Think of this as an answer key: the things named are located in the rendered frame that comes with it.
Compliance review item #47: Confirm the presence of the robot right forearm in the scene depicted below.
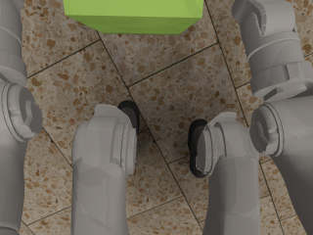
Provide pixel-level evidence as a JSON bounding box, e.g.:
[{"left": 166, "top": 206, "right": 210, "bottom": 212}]
[{"left": 231, "top": 0, "right": 313, "bottom": 102}]

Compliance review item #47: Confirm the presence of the robot right upper arm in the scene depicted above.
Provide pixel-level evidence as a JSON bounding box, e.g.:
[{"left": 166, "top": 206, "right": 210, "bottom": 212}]
[{"left": 249, "top": 95, "right": 313, "bottom": 235}]

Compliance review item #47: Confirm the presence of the carton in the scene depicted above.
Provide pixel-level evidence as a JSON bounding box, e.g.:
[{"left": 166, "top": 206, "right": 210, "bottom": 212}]
[{"left": 63, "top": 0, "right": 203, "bottom": 35}]

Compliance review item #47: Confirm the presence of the left robot shin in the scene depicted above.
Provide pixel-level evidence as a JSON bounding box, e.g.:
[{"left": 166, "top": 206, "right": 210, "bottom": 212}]
[{"left": 71, "top": 104, "right": 133, "bottom": 165}]

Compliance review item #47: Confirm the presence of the robot left upper arm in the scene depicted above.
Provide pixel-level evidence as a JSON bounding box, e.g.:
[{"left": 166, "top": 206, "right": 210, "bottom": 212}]
[{"left": 0, "top": 82, "right": 43, "bottom": 235}]

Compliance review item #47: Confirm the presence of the robot left forearm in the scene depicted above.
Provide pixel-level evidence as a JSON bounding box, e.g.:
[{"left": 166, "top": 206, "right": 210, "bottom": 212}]
[{"left": 0, "top": 0, "right": 27, "bottom": 86}]

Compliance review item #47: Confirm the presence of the robot left foot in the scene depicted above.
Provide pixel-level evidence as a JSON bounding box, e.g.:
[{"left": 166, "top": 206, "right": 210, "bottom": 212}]
[{"left": 118, "top": 100, "right": 140, "bottom": 137}]

